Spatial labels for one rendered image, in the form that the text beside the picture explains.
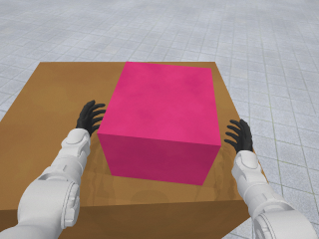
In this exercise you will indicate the right robot upper arm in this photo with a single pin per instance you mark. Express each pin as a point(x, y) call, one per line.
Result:
point(289, 224)

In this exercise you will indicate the left robot upper arm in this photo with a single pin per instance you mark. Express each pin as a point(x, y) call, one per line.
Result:
point(49, 206)

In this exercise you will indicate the right robot hand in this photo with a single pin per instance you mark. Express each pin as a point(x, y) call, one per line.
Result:
point(244, 137)

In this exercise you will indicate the carton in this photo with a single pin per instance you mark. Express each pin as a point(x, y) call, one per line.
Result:
point(161, 124)

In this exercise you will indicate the robot right forearm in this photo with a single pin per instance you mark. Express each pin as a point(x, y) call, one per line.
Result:
point(253, 187)

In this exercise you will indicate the pedestal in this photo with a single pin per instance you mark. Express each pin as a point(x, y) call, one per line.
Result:
point(113, 207)

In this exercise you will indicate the robot left forearm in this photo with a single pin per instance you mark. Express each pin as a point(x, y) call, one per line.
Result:
point(70, 162)

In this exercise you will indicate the left robot hand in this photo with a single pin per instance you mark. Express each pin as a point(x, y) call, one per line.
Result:
point(86, 121)

